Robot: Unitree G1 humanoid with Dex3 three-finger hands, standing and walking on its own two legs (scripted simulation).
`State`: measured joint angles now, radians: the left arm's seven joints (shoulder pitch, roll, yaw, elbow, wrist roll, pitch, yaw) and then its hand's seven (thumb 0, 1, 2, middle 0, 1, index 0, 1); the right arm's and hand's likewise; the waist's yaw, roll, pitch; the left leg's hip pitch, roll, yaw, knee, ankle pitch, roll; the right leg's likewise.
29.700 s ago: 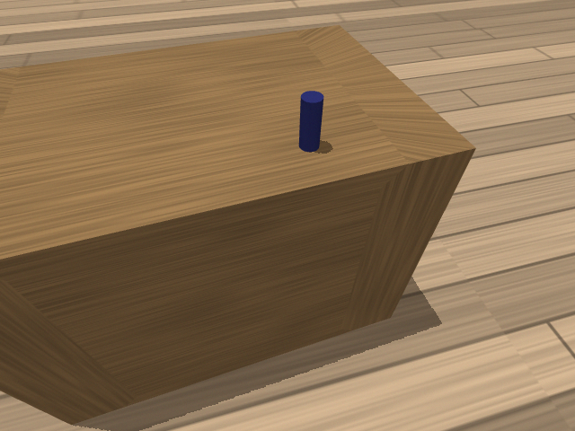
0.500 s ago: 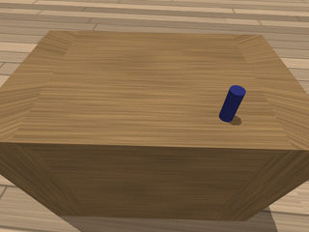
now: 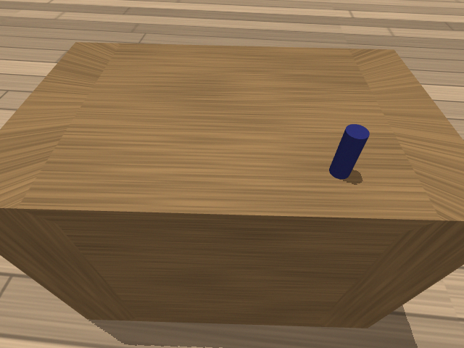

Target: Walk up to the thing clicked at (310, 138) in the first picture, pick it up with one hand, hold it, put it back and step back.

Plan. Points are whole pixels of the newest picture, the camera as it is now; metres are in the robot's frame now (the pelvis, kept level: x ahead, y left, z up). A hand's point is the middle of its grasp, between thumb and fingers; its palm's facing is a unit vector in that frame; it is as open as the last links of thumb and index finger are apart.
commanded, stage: stand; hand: right
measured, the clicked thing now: (347, 153) +0.45 -0.23 +0.08
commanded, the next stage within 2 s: step back in 0.20 s
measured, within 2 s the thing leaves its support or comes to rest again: neither
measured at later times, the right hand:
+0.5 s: hand out of the picture +0.07 -0.29 -0.18, palm faces -0.04 +0.93 -0.37, open 7.4 cm
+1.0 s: hand out of the picture -0.02 -0.23 -0.15, palm faces -0.07 +0.90 -0.42, open 7.4 cm
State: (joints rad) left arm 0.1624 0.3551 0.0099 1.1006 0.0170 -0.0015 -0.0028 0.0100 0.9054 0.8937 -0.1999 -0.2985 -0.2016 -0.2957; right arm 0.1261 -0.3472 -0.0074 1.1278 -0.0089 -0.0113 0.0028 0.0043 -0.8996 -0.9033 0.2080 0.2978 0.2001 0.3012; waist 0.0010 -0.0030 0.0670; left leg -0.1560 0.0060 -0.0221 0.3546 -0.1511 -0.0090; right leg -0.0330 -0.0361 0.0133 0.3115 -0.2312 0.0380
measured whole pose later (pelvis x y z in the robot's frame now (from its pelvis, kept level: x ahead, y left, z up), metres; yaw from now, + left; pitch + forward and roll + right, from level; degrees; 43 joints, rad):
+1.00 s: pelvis -0.13 +0.03 -0.01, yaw +1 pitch -1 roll -2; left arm 0.15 0.39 0.07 0.85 0.01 0.06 0.03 0.01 0.91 0.89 -0.20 -0.30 -0.20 -0.30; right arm 0.10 -0.35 -0.04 0.88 -0.02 0.04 -0.01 0.00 -0.90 -0.90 0.21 0.30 0.20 0.30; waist 0.02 -0.03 0.19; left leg -0.26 0.01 0.01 0.55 -0.27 0.04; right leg -0.40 0.10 0.14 1.09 -0.49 0.02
